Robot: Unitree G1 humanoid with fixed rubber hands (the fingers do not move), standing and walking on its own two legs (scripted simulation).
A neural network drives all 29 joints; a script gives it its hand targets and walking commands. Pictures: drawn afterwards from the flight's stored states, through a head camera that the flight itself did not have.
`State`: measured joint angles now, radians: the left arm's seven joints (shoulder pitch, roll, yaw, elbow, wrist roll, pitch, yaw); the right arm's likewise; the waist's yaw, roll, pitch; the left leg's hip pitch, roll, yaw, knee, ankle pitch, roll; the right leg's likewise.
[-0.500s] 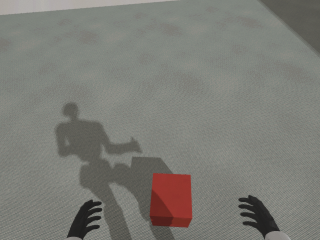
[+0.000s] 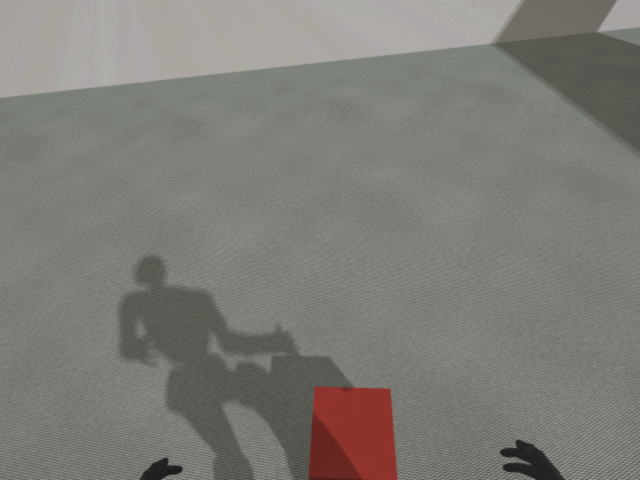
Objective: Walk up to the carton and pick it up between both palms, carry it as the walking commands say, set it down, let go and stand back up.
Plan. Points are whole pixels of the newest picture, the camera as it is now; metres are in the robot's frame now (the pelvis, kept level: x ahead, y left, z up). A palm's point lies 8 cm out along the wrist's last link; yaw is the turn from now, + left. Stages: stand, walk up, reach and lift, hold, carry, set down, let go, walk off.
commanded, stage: stand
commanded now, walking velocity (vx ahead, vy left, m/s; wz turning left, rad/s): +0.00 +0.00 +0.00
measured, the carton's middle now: (352, 446) +0.38 -0.03 -0.65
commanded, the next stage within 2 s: none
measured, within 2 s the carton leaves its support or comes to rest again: neither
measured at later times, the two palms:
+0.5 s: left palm out of the picture +0.06 +0.23 -0.14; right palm out of the picture +0.06 -0.27 -0.14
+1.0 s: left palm out of the picture -0.03 +0.17 -0.15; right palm out of the picture -0.07 -0.25 -0.15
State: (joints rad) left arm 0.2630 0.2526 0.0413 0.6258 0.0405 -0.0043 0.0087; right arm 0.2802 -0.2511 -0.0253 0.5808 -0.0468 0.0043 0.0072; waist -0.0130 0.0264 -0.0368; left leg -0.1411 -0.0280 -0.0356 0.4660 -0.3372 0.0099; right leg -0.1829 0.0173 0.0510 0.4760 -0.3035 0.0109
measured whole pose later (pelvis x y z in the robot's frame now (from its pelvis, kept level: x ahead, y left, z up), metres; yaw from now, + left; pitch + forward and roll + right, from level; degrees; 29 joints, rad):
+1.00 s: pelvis +0.01 -0.04 +0.00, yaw +0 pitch -1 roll +0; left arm 0.36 0.15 -0.05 1.14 0.01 0.00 0.04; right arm 0.40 -0.15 0.07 1.19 0.00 0.00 -0.04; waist -0.01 0.00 0.01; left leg -0.09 0.05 0.00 0.47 -0.35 -0.05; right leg -0.15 0.06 0.00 0.50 -0.33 -0.06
